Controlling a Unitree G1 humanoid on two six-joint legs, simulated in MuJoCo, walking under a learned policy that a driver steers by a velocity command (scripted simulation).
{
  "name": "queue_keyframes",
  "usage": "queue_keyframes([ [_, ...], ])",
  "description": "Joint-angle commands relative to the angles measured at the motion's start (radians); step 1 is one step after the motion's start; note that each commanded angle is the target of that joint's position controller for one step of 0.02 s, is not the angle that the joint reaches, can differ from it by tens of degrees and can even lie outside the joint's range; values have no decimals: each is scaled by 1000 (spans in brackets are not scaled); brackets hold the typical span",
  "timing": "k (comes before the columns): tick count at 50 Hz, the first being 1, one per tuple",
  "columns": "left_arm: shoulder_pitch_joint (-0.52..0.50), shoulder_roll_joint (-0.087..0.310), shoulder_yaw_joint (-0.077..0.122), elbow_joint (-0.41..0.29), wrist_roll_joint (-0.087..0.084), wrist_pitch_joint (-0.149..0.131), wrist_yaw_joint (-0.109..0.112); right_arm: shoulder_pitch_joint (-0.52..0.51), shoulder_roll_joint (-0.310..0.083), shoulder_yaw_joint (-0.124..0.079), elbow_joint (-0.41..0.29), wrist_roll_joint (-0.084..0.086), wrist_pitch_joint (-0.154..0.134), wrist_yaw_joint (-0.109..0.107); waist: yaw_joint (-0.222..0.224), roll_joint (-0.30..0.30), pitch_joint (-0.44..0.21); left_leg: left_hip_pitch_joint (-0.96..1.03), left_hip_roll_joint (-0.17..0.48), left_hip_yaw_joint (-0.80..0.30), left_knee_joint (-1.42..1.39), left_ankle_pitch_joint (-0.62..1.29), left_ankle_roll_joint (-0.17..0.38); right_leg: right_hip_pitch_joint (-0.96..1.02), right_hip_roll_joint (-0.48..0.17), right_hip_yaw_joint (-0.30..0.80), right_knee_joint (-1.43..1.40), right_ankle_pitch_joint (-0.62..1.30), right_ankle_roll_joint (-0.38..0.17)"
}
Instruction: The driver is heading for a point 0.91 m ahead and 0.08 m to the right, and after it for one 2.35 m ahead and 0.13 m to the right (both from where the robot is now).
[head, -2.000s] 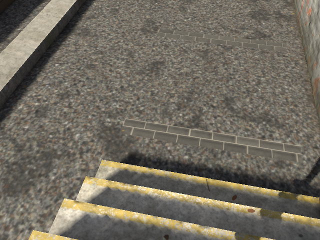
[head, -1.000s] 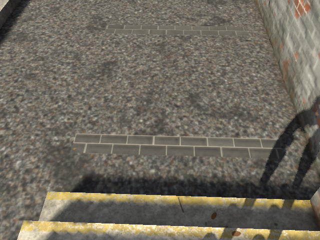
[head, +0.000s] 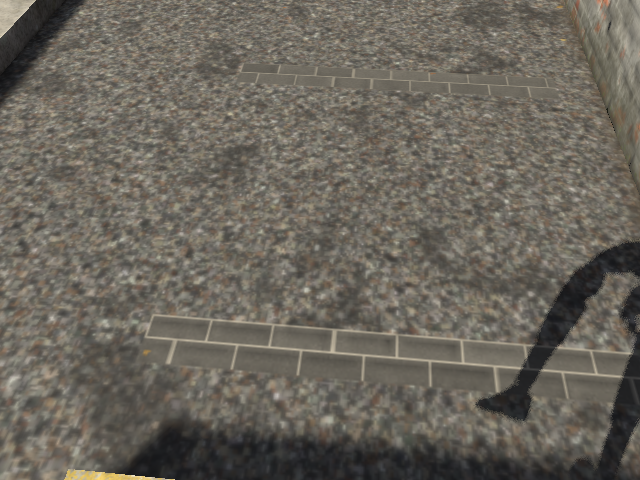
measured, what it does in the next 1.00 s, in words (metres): goes down: left foot 0.19 m lower, then right foot 0.18 m lower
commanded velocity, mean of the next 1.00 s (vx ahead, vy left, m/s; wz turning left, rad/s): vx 0.50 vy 0.00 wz -0.10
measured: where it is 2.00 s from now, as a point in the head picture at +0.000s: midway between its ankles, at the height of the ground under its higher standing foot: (343, 414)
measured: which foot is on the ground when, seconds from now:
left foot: up 0.00-0.18, down 0.20-0.72, up 0.74-1.00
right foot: down 0.00-0.22, up 0.24-0.68, down 0.70-1.00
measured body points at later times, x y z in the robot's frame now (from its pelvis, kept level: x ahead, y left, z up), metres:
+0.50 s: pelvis +0.28 +0.06 -0.20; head +0.29 +0.06 +0.25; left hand +0.41 +0.29 -0.33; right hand +0.14 -0.13 -0.34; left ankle +0.21 +0.13 -0.89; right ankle +0.49 -0.10 -0.86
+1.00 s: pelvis +0.60 +0.05 -0.40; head +0.61 +0.06 +0.05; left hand +0.51 +0.25 -0.55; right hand +0.77 -0.19 -0.50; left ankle +0.80 +0.18 -1.09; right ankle +0.49 -0.06 -1.08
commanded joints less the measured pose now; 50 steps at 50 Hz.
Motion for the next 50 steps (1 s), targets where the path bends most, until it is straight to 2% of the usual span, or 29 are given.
queue_keyframes([
  [1, -20, 48, -27, -64, 0, -52, 26, 4, 34, 38, -45, -2, 0, -8, -20, -33, 97, 309, -9, 28, -349, 465, -41, -410, -156, 140, -9, 213, -141],
  [4, 18, 80, -34, -57, -6, -30, -10, -69, -58, 25, -108, -4, 40, 3, -33, -61, 176, 365, -16, 38, -345, 170, -54, -419, -238, 265, 38, 104, -175],
  [7, 106, 110, -28, -34, -18, 3, 11, -188, -43, 43, -159, 3, 41, 7, 43, -79, 205, 214, 15, -24, -621, -39, -35, -51, -300, 429, 161, 236, -196],
  [9, 77, 149, -10, -32, -4, 36, -11, 0, -65, 31, -58, 33, 15, 7, -20, -21, 143, 593, -35, 68, -698, 18, -39, -144, -221, 308, 360, 268, -153],
  [11, 72, 119, -6, -6, 25, 50, -102, 620, -229, -58, 113, 30, 5, 2, -291, 157, -18, 1303, 57, 39, -594, 437, 124, -543, -54, 197, 1050, 161, -15],
  [12, 210, 28, -3, -11, -31, 43, -128, 598, -346, -81, 113, 32, 22, 20, -168, 257, -256, 1543, 242, -74, -291, 873, 273, -740, -11, 99, 1453, -363, 19],
  [13, 69, 106, 17, -106, -58, 32, -126, 595, -326, -86, 120, -5, 33, 26, -201, 116, -202, 1474, 269, -186, -319, 813, 304, -905, -22, 101, 1509, -346, 21],
  [15, -168, 111, 19, -192, -46, 18, -63, 359, -109, -29, 68, 3, 44, 21, -163, -92, 81, 984, 267, -307, -580, -439, 258, -1046, -163, 178, 1217, -13, -27],
  [17, -202, 33, 5, -190, 13, 6, -27, 145, 57, 36, 17, -10, -3, -17, -20, -69, 226, 422, 122, -138, -653, -365, 178, -687, -280, 231, 684, 397, -87],
  [18, -219, 33, 11, -176, 19, 13, -40, 166, 74, 44, 28, 23, -25, -32, -48, -75, 232, 295, 98, -72, -681, -351, 196, -563, -265, 184, 452, 586, -84],
  [19, -238, 37, 18, -174, 25, 31, -51, 245, 17, 38, 61, 42, -35, -32, -70, -17, 190, 258, 62, -69, -654, -424, 216, -507, -237, 131, 453, 627, -59],
  [21, -155, 36, 8, -173, 24, 31, -68, 317, -29, 37, 86, 17, -45, -30, -35, -11, 119, 236, 74, -135, -510, -274, 229, -489, -205, 128, 544, 660, -8],
  [23, -348, 71, 2, -242, 34, 20, -55, 461, 52, 63, 146, 30, -71, -63, -143, -58, 128, 590, 101, -206, -405, -300, 192, -820, -269, 231, 215, 845, 38],
  [24, -394, 94, -2, -242, 21, 17, -46, 470, 81, 77, 134, 45, -71, -77, -163, -142, 112, 497, 39, -122, -325, -402, 157, -695, -258, 193, -8, 1066, 52],
  [27, -412, 135, 6, -283, 22, 38, -54, 303, -2, 81, 62, 16, -48, -27, -55, -16, 122, -51, -38, -91, -377, -653, 135, -109, -166, 77, 180, 1032, 33],
  [32, -651, 148, -8, -364, 7, 40, -56, 508, -38, 62, 133, 35, -16, -69, -224, -18, 182, 588, 36, -268, -145, -491, 148, -378, -198, 115, -277, 672, 32],
  [33, -416, 165, 8, -277, 30, 26, -59, 452, -53, 60, 122, -6, -12, -48, -121, 23, 110, 442, 43, -237, -10, -282, 137, -118, -141, 52, 46, 705, 31],
  [34, -320, 222, 28, -225, 4, 19, -58, 410, -6, 60, 104, 65, -3, -48, -92, -140, 156, 522, -20, -167, 141, -420, 86, -86, -194, 122, -459, 640, 13],
  [35, -157, 234, 50, -161, -8, 13, -44, 433, -78, 37, 139, 56, 15, -17, -20, -165, 139, 445, -89, -73, 284, -325, 62, 203, -137, -19, -570, 835, 1],
  [36, 157, 282, 86, -99, -14, 6, -40, 400, -122, 22, 124, 2, 26, 35, 113, -244, -9, 151, -119, -50, 630, -311, 2, 695, -214, 37, -345, 1094, -127],
  [37, 231, 382, 113, -66, -22, 24, -52, 508, 4, 33, 92, 18, 22, 62, 51, -365, -302, -148, -208, 23, 1138, -1138, -73, 1089, -416, 237, 54, 1569, -362],
  [38, 270, 384, 126, -54, 27, 31, -57, 329, -52, 20, -22, 54, 4, 68, 128, -175, -270, -410, -214, 28, 1218, -1142, -93, 1099, -449, 399, 16, 1395, -387],
  [39, 135, 365, 132, -92, 30, 23, -50, 136, -39, 20, -128, 73, -15, 50, 136, -153, -117, -623, -179, 21, 1133, -1050, -106, 968, -482, 500, -96, 971, -404],
  [40, -38, 203, 78, -123, 16, 21, -46, 41, -67, 11, -151, 57, -19, 21, 61, 29, 40, -591, -69, -65, 813, -843, -69, 656, -474, 492, -190, 468, -315],
  [42, -276, 18, -2, -186, 16, -3, -38, 98, -6, 31, -103, -1, -13, -26, -113, 20, 238, -167, 62, -137, 301, -465, 23, -97, -343, 353, -305, 312, -263],
  [44, -265, 103, 12, -175, -38, -23, -45, 91, 44, 39, -73, -15, 15, -14, -103, -109, 204, 227, 13, -11, 62, -192, -8, -454, -219, 259, -313, 227, -265],
  [46, -168, 92, 1, -163, -13, -48, -27, 119, 38, 62, -82, -11, 15, 18, -73, -54, 127, 204, 33, -102, 16, 155, -57, -436, -194, 303, -112, 213, -242],
  [48, -195, 115, -1, -213, -5, -66, 7, -3, -39, 65, -135, 17, 6, -6, -17, 0, 60, 389, 2, -33, -336, 429, -91, -475, -83, 211, 45, 58, -143],
  [50, -173, 196, 6, -214, 0, -56, -22, -47, -86, 54, -172, 20, 26, -21, -65, -63, 121, 605, -35, 53, -284, 231, -131, -639, -106, 301, 68, -107, -157],
])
